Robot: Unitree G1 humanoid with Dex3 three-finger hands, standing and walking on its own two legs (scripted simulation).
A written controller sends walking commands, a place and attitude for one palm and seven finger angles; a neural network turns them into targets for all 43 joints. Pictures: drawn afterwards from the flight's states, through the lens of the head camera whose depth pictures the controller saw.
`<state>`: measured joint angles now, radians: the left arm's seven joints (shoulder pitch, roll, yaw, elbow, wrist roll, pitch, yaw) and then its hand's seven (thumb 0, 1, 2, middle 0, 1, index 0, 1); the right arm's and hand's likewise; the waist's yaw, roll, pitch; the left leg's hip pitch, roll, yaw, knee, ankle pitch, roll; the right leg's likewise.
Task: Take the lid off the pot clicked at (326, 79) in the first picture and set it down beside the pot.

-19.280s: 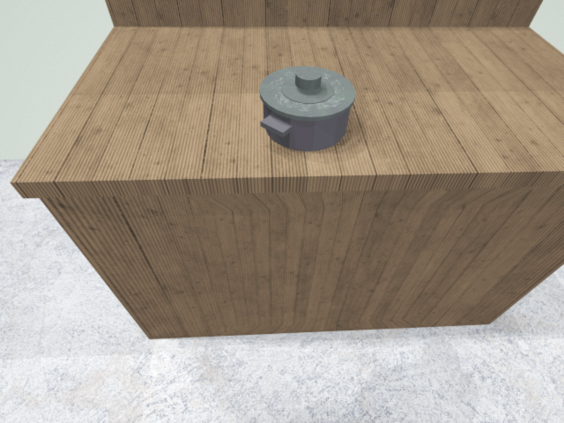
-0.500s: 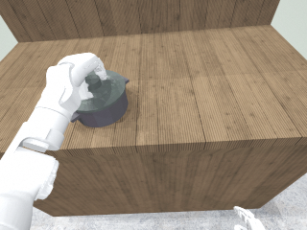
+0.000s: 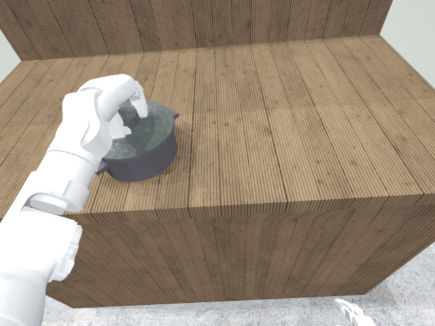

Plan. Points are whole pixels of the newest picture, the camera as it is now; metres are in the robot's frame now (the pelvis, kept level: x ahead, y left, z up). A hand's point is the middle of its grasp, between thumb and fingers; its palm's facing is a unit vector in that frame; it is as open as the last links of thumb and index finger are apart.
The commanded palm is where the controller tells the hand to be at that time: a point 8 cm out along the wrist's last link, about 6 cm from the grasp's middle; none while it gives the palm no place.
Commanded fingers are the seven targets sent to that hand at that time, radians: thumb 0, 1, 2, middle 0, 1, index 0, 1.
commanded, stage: close the fingers and squeeze the knob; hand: left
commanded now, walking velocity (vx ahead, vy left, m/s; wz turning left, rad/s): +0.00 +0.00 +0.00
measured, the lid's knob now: (126, 118) +0.47 +0.18 +0.15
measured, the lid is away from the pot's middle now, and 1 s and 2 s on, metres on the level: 0.00 0.00 0.01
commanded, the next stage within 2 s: lift the lid straight up in 0.90 s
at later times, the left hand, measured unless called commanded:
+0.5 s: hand (119, 121) +0.44 +0.18 +0.17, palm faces -0.28 -0.09 -0.96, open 7.7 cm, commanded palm +0.41 +0.19 +0.23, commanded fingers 0.00 0.43 0.89 -0.75 -0.96 -0.76 -0.96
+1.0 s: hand (119, 124) +0.43 +0.18 +0.17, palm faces -0.28 -0.10 -0.95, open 7.6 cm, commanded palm +0.41 +0.19 +0.23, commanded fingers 0.00 0.69 0.97 -0.79 -0.99 -0.80 -0.97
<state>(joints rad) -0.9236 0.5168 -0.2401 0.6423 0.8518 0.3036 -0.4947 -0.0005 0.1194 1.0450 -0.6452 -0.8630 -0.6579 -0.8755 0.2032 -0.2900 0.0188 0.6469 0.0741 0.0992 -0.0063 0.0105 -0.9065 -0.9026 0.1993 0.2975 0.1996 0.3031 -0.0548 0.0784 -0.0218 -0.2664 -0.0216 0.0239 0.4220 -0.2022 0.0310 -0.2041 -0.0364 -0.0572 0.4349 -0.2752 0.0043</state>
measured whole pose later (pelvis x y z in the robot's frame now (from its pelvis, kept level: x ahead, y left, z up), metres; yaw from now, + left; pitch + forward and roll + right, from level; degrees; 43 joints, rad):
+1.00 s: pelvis +0.00 +0.00 +0.00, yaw +0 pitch +2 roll +0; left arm -0.86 0.52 -0.23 0.54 0.84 0.32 -0.49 0.00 0.29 0.81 -0.59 -0.89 -0.61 -0.88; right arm 0.18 -0.29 0.02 0.63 0.07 0.10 0.00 0.01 -0.91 -0.90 0.20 0.30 0.20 0.30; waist -0.05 0.08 -0.02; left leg -0.26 -0.02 0.03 0.42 -0.20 0.03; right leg -0.20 -0.04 -0.05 0.43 -0.27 0.01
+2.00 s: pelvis -0.01 +0.00 +0.00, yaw +0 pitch +1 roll +0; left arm -1.06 0.57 -0.27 0.62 0.86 0.34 -0.57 0.00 0.28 0.80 -0.61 -0.87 -0.63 -0.87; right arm 0.20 -0.29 0.03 0.66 0.07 0.05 -0.02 0.01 -0.91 -0.90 0.20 0.30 0.20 0.30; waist -0.04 0.08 -0.01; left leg -0.24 -0.03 0.02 0.39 -0.17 0.04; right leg -0.18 -0.04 -0.06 0.42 -0.25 0.01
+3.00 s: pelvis -0.01 +0.00 +0.00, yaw +0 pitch +2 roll +1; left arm -1.28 0.59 -0.28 0.71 0.90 0.42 -0.62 0.01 0.28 0.80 -0.62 -0.88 -0.63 -0.87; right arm 0.20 -0.29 0.05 0.67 0.08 0.05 -0.02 0.01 -0.91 -0.90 0.20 0.30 0.20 0.30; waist -0.04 0.09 -0.04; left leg -0.25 -0.03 0.02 0.37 -0.16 0.04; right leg -0.20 -0.05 -0.05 0.42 -0.25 0.01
